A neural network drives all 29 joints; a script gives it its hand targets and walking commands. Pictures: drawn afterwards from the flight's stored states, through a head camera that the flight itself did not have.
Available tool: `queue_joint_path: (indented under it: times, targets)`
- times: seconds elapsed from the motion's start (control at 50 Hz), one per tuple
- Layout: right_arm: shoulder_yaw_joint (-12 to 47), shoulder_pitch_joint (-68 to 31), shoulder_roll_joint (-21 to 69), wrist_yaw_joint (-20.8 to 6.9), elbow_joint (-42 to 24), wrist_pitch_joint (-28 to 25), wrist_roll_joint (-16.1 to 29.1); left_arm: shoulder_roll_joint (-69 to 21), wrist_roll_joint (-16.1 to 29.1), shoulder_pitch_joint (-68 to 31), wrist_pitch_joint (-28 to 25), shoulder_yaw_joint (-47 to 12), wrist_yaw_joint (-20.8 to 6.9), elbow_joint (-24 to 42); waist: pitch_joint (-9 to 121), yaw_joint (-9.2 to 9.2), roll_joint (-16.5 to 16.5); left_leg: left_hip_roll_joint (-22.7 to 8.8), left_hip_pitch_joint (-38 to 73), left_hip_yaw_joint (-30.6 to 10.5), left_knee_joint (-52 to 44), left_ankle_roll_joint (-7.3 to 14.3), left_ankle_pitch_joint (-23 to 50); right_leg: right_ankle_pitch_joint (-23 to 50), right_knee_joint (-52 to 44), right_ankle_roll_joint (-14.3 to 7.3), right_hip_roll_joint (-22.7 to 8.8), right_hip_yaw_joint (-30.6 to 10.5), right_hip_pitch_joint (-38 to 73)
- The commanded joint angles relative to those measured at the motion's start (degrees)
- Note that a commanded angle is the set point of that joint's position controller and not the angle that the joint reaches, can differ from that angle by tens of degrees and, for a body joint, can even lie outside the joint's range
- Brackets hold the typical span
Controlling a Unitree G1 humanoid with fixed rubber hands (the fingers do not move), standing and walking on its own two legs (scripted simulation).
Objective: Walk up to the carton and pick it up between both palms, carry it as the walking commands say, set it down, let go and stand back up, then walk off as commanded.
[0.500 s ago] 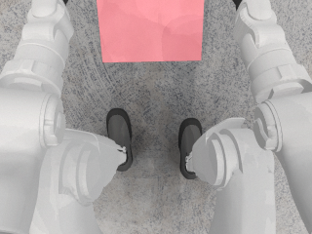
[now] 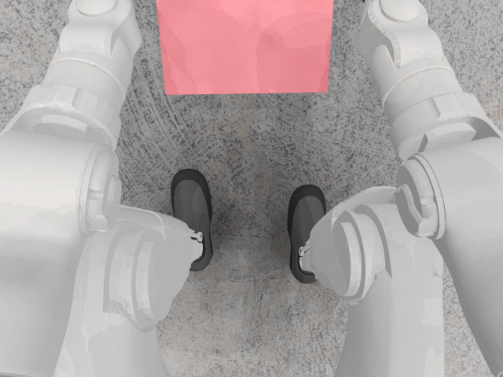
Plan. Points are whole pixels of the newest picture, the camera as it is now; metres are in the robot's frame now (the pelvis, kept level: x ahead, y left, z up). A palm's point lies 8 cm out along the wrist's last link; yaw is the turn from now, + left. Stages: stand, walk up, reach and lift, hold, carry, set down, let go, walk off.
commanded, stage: reach and lift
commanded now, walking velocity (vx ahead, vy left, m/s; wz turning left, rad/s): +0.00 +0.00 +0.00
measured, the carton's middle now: out of the picture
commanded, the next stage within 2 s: none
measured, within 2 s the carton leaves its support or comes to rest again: leaves its support in 0.60 s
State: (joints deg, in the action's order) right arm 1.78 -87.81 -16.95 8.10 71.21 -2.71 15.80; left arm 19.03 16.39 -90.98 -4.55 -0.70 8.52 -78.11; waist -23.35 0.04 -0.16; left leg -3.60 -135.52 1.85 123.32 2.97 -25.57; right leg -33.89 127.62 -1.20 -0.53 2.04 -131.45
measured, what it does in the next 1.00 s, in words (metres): stands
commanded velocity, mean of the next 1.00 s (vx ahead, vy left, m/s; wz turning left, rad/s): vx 0.00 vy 0.00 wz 0.00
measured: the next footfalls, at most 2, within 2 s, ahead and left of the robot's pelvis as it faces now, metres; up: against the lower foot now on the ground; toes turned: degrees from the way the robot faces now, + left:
none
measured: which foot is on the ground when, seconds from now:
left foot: down 0.00-1.00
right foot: down 0.00-1.00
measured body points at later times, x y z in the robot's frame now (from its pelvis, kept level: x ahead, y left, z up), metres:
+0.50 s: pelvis +0.01 +0.00 -0.02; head +0.38 +0.00 +0.23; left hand +0.56 +0.16 -0.20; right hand +0.56 -0.14 -0.20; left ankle +0.14 +0.11 -0.32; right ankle +0.11 -0.11 -0.32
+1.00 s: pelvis +0.00 +0.01 +0.00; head +0.34 +0.00 +0.29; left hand +0.55 +0.16 -0.14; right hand +0.54 -0.14 -0.14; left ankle +0.14 +0.12 -0.32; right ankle +0.11 -0.11 -0.32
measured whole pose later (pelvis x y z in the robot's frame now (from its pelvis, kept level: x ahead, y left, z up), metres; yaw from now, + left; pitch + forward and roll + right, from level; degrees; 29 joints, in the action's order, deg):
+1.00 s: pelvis +0.00 +0.01 +0.00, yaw -3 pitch +35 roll +0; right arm -10.5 -78.8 -12.0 9.3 59.2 10.6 3.6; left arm 13.9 6.5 -78.9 9.6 10.7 9.7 -61.3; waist -15.9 -2.5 1.4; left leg 1.6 -131.5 -0.9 124.8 -1.2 -28.4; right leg -32.6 127.1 1.4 4.4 -0.4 -129.6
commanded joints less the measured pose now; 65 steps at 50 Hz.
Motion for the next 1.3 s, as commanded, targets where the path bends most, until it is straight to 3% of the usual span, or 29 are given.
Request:
queue_joint_path:
  times: [0.0, 0.12, 0.24, 0.36, 0.58, 0.6, 0.64, 0.7, 0.76, 0.78, 0.9, 1.04, 1.16, 1.28]
  targets:
    - [3.51, -15.69, 14.16, -4.14, -6.11, -0.3, -0.62, -14.95, -0.72, -11.31, -0.36, -2.66, -3.93, 5.88, 61.76, -0.56, 1.09, 6.01, 40.02, -4.08, -4.58, -2.45, 14.45, 15.72, -11.28, 1.98, 4.25, -3.12, 23.96]
    - [5.06, -23.66, 36.97, -11.31, -9.39, 2.4, -3.88, -37.94, -3.7, -18.7, 2.66, -3.5, -10.78, 9.77, 57.87, -1.03, 1.62, 7.46, 36.62, -3.14, -3.55, -1.88, 11.23, 13.15, -10.02, 1.31, 5.91, -2.6, 22.2]
    - [2.63, -22.64, 47.57, -15.66, -11.69, 5.45, -6.96, -47.2, -5.78, -18.86, 5.72, -1.23, -15.08, 12.63, 56.07, -0.65, 1.75, 8.17, 35.26, -1.84, -1.51, -1.46, 12.08, 13.95, -8.96, 0.78, 6.91, -1.76, 20.79]
    - [1.68, -19.56, 53.01, -17.61, -12.83, 6.84, -7.92, -52.19, -5.65, -16.83, 7.06, -0.87, -17.16, 14.27, 55.43, -0.85, 1.8, 8.57, 34.14, -1.66, -0.52, -1.07, 14.93, 16.29, -8.47, 0.48, 7.27, -1.46, 19.74]
    - [5.05, -22.44, 60.2, -17.57, -20.49, 6.59, -5.42, -58.11, -1.73, -20.74, 6.55, -5.42, -17.28, 23.22, 70.79, -2.11, 2.21, 9.41, 40.2, -1.05, 0.16, -1.21, 23.51, 25.05, -7.29, 0.54, 8.66, -0.98, 26.72]
    - [5.39, -23.55, 60.43, -17.24, -21.75, 6.44, -5.01, -58.13, -1.4, -22.51, 6.3, -5.88, -16.89, 24.83, 73.23, -1.88, 2.24, 9.49, 43.08, -0.93, 0.47, -1.19, 22.99, 22.8, -7.71, 0.46, 8.71, -0.91, 26.01]
    - [6.17, -25.01, 60.84, -17.03, -22.44, 6.77, -5.13, -58.16, -1.62, -23.02, 6.86, -5.68, -16.86, 26.01, 73.93, -3.96, 2.41, 9.58, 40.5, -0.24, -0.91, -1.47, 22.5, 24.45, -7.87, 0.91, 9.2, -0.92, 28.39]
    - [7.43, -25.82, 61.37, -16.42, -24.03, 7.13, -5.09, -58.99, -1.9, -23.63, 7.47, -5.82, -16.61, 28.69, 77.4, -4.81, 2.4, 10.04, 41.21, 0.46, -1.66, -1.83, 22.29, 24.76, -8.27, 1.21, 9.53, -0.78, 31.17]
    - [6.93, -27.44, 60.06, -15.97, -24.32, 7.92, -6.5, -59.08, -3.29, -24.71, 8.83, -5.06, -16.52, 28.86, 76.2, -4.64, 3.0, 10.22, 41.17, 0.68, -3.41, -2.15, 18.37, 20.81, -8.98, 1.39, 9.47, 0.02, 30.54]
    - [6.34, -28.54, 59.39, -15.91, -24.48, 8.18, -6.81, -58.62, -3.8, -25.97, 9.13, -4.83, -16.28, 29.13, 76.54, -4.29, 2.88, 10.0, 42.62, 0.66, -4.0, -2.1, 15.23, 16.31, -9.77, 1.21, 9.21, 0.22, 28.9]
    - [6.26, -31.46, 60.29, -15.32, -26.66, 9.65, -6.83, -60.58, -5.06, -27.19, 11.24, -4.92, -15.83, 31.45, 83.67, -4.27, 2.1, 10.2, 46.61, 1.32, -5.63, -2.73, 13.37, 14.77, -10.66, 1.67, 9.29, 1.22, 32.12]
    - [2.62, -29.02, 63.03, -15.82, -24.26, 12.37, -9.98, -63.27, -8.22, -26.91, 14.05, -3.81, -16.64, 32.12, 81.93, -3.49, 0.88, 10.21, 44.82, 1.72, -7.86, -2.96, 8.97, 10.86, -13.05, 1.32, 9.48, 1.56, 29.99]
    - [0.51, -24.54, 65.48, -16.7, -23.78, 13.8, -13.28, -65.31, -11.34, -23.03, 15.42, -2.88, -17.51, 33.42, 82.21, -3.61, 0.44, 10.53, 43.72, 1.62, -9.03, -3.07, 11.3, 13.03, -14.42, 1.17, 9.89, 1.3, 28.64]
    - [5.33, -24.24, 68.69, -16.18, -30.19, 14.25, -11.96, -68.72, -10.81, -20.42, 16.06, -6.49, -17.17, 38.76, 95.33, -4.34, 1.03, 11.2, 49.41, 1.68, -9.67, -3.25, 18.54, 19.57, -14.87, 1.94, 10.4, 1.34, 33.72]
